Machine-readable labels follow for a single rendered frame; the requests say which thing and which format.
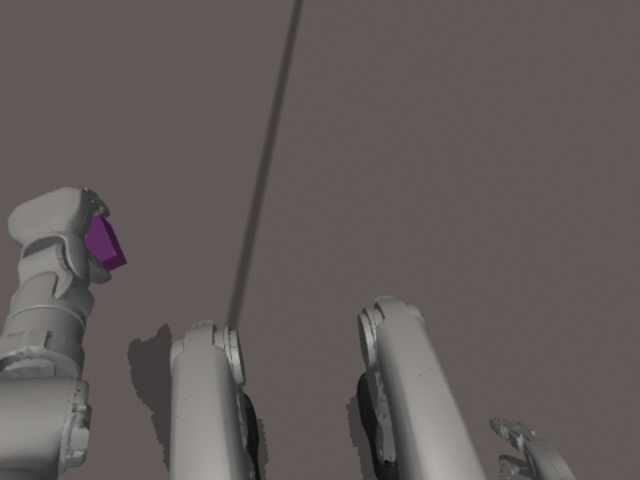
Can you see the right robot foot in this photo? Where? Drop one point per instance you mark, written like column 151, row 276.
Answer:
column 383, row 469

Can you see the left robot arm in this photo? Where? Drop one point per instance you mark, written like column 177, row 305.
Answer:
column 44, row 415

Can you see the left robot foot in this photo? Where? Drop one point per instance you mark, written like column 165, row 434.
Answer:
column 252, row 438

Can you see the small box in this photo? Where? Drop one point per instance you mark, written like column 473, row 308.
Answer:
column 103, row 244

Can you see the right robot hand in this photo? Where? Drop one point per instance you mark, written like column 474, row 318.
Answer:
column 543, row 461

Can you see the left robot hand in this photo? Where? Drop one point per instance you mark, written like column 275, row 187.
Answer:
column 67, row 209

